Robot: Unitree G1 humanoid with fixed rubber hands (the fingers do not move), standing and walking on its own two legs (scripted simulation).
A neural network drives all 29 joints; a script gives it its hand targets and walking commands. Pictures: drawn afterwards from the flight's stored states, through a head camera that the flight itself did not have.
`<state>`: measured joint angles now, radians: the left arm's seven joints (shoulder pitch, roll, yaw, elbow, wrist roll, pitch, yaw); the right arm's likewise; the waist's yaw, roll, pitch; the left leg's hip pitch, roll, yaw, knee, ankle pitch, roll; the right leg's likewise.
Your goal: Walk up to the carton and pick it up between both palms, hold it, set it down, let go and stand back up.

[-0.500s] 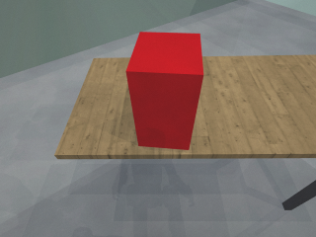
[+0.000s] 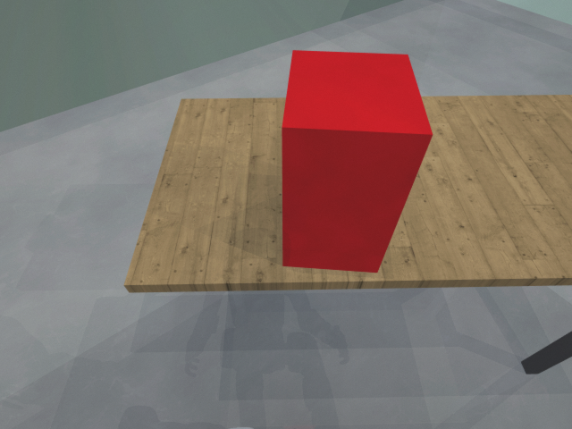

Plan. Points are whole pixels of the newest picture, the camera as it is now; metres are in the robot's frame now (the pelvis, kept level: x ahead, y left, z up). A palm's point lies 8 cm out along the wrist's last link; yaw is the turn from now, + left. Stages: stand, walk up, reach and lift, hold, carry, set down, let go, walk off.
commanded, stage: walk up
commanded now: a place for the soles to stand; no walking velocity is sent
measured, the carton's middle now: (338, 171) +0.48 -0.04 +0.09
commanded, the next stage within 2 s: none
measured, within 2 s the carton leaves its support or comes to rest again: neither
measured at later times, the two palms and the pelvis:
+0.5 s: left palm out of the picture +0.04 +0.30 -0.11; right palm out of the picture +0.03 -0.22 -0.14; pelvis +0.02 +0.05 +0.01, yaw -7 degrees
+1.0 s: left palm (127, 415) +0.15 +0.26 -0.12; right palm out of the picture +0.02 -0.19 -0.13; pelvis +0.04 +0.04 +0.01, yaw -9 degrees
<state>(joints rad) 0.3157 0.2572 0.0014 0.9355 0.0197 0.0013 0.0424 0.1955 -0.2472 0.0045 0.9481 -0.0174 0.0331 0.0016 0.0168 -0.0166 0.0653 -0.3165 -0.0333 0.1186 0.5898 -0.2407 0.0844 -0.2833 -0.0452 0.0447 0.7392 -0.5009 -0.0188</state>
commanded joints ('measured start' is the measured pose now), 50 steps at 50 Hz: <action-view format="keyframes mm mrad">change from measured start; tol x16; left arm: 1 145 43 5 -39 0 -30 15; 8 24 110 5 -57 -8 -36 -7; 20 259 72 17 59 2 -24 34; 27 -142 165 18 -42 -6 -43 42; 30 70 24 -18 2 5 -13 4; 50 -133 90 -23 86 -4 -24 -5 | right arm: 1 -35 -161 -20 -75 -8 1 -11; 22 -38 -151 -53 -62 -5 36 -11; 28 243 -146 -47 9 -8 -36 -8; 35 24 -138 -23 -34 0 -21 -25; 50 143 -107 -20 58 11 -44 -20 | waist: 1 5 144 -30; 6 -38 -36 32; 21 57 75 25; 25 -47 -295 -15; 29 -36 142 -79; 50 -23 -27 -30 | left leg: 1 44 267 -262 -283 -9 74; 5 29 145 -161 -172 -176 -50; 8 217 206 -246 -267 -37 -69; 20 87 193 -76 -389 72 -356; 24 91 80 -170 172 -119 -207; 29 303 304 -445 -318 266 -59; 35 93 218 -238 -262 262 -34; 43 219 179 -219 -252 408 -70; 50 187 152 -197 -244 233 -43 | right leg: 1 -3 -2 -32 -81 102 -29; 3 124 -21 26 -227 270 -51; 6 -151 -111 257 -357 25 -103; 20 55 0 -54 -237 161 -34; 24 -118 -315 427 -438 304 -201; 27 -152 -158 204 -249 404 -58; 29 -221 35 14 -12 13 38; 36 65 -51 76 -236 421 -28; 50 79 -67 48 -290 398 -39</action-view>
